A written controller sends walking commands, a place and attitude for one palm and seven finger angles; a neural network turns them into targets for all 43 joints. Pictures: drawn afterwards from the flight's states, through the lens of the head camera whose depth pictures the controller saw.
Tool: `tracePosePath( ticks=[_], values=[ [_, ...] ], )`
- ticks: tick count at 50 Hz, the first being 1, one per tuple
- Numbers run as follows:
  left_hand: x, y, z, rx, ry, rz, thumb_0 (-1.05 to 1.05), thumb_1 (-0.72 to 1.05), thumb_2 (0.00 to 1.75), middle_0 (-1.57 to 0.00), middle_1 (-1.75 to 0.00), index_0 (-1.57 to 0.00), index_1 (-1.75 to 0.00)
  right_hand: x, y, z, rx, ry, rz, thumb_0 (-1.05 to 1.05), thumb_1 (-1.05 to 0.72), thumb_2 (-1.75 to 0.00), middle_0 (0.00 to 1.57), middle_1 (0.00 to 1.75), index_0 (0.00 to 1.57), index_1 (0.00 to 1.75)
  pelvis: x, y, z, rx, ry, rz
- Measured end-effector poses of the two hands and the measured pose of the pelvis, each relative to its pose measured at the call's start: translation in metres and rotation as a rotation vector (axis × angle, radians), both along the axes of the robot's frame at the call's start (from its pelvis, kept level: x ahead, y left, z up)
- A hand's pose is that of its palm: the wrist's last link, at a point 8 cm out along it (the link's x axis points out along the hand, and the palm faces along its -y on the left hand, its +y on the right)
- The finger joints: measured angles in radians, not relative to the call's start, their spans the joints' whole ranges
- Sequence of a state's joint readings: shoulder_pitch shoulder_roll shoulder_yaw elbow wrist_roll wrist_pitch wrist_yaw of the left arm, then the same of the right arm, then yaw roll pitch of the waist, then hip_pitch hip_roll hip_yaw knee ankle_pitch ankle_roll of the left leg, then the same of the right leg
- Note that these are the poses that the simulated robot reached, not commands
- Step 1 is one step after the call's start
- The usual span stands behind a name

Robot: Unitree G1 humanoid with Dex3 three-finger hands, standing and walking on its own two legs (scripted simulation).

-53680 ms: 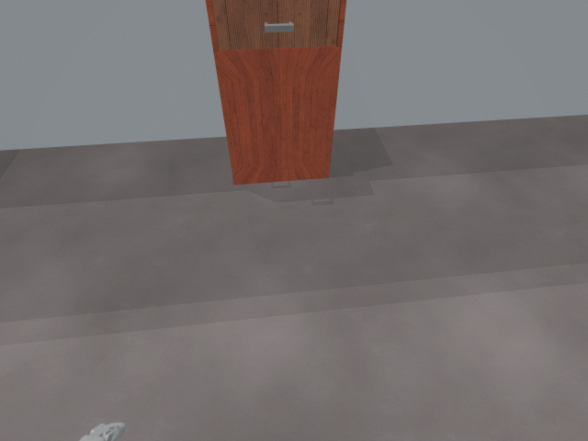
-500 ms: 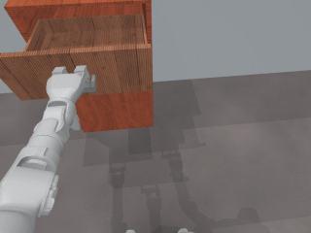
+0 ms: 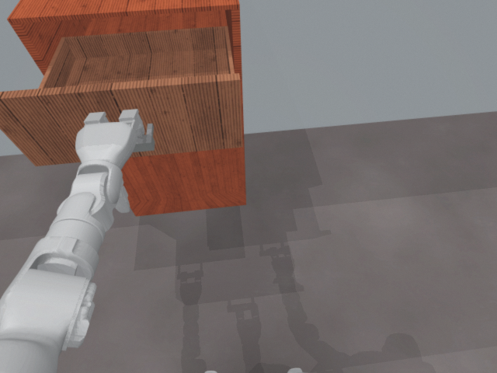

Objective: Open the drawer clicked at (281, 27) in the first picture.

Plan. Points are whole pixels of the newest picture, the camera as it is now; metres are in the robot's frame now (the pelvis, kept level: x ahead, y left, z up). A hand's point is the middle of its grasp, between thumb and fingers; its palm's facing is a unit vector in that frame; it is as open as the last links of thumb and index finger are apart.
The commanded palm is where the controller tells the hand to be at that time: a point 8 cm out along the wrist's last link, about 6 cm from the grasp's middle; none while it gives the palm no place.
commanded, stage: lift the fingers back up to retry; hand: left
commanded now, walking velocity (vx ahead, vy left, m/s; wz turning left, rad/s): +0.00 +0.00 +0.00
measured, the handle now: (126, 137) +0.54 +0.23 +0.04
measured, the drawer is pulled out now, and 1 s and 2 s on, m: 0.26 0.26 0.26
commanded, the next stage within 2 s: re-aim the fingers above the handle in 0.66 s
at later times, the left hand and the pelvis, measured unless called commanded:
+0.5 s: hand (103, 143) +0.46 +0.23 +0.10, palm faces +0.03 -0.02 -1.00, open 13.8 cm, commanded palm +0.43 +0.23 +0.16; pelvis +0.03 +0.01 +0.02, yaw +1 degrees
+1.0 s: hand (87, 150) +0.45 +0.26 +0.10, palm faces +0.01 +0.00 -1.00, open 13.8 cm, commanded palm +0.43 +0.25 +0.16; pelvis +0.02 +0.00 +0.02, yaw +2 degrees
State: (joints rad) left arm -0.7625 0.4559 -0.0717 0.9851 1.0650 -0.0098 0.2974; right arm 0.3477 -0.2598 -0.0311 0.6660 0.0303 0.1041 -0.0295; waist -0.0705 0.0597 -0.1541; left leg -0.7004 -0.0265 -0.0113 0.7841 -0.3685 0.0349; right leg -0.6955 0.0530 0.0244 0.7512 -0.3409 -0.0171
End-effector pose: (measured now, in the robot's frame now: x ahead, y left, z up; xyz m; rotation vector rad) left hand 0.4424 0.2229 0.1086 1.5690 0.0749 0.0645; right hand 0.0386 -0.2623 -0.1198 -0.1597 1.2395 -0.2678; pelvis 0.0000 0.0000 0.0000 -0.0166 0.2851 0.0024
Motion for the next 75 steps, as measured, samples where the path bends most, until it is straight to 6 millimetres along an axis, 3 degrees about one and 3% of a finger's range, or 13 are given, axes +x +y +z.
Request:
tracePosePath(
  ticks=[13,27,37,43,50,61,71,75],
  values=[
    [0.000,0.004,0.011,-0.022,-0.017,-0.024,0.00,-0.48,0.30,-0.30,-1.22,-0.31,-1.20,0.024,0.002,0.007,-0.003,-0.033,0.001,0.01,-0.90,-0.90,0.20,0.30,0.21,0.30,0.015,0.005,0.009,-0.001,-0.033,0.003],
    [-0.002,0.011,0.053,-0.017,-0.025,0.033,0.00,-0.49,0.30,-0.32,-1.20,-0.32,-1.20,0.084,0.011,0.016,0.040,-0.130,0.060,0.01,-0.90,-0.90,0.20,0.30,0.21,0.30,0.031,0.005,0.019,0.005,-0.089,0.015],
    [-0.020,0.013,0.040,-0.040,0.055,-0.031,0.00,-0.49,0.30,-0.32,-1.20,-0.32,-1.20,0.112,0.008,0.028,0.012,-0.184,0.110,0.01,-0.90,-0.90,0.20,0.30,0.21,0.30,0.031,0.000,0.020,0.008,-0.107,0.024],
    [-0.022,0.018,0.039,-0.035,0.002,-0.050,0.00,-0.49,0.30,-0.32,-1.20,-0.32,-1.20,0.109,0.005,0.024,-0.004,-0.167,0.124,0.01,-0.90,-0.90,0.20,0.30,0.21,0.30,0.025,-0.002,0.018,0.007,-0.097,0.031],
    [-0.014,0.031,0.049,0.000,-0.018,0.024,0.00,-0.49,0.30,-0.32,-1.20,-0.32,-1.20,0.085,0.005,0.015,0.013,-0.112,0.099,0.01,-0.90,-0.90,0.20,0.30,0.21,0.30,0.022,-0.001,0.017,0.006,-0.083,0.034],
    [-0.006,0.000,0.041,-0.056,0.028,-0.082,0.00,-0.49,0.30,-0.32,-1.20,-0.32,-1.20,0.051,0.003,0.015,0.007,-0.064,0.033,0.01,-0.90,-0.90,0.20,0.30,0.21,0.30,0.021,0.003,0.018,0.007,-0.095,0.011],
    [-0.009,0.030,0.048,0.008,-0.034,0.028,0.00,-0.48,0.30,-0.32,-1.20,-0.32,-1.20,0.045,0.004,0.013,0.016,-0.067,0.032,0.01,-0.90,-0.90,0.20,0.30,0.21,0.30,0.017,0.003,0.018,0.007,-0.078,0.006],
    [-0.015,0.026,0.047,0.000,0.005,0.031,0.00,-0.48,0.30,-0.32,-1.20,-0.32,-1.20,0.049,0.004,0.013,0.022,-0.068,0.046,0.01,-0.90,-0.90,0.20,0.30,0.21,0.30,0.018,0.004,0.019,0.005,-0.087,0.021]
  ],
)
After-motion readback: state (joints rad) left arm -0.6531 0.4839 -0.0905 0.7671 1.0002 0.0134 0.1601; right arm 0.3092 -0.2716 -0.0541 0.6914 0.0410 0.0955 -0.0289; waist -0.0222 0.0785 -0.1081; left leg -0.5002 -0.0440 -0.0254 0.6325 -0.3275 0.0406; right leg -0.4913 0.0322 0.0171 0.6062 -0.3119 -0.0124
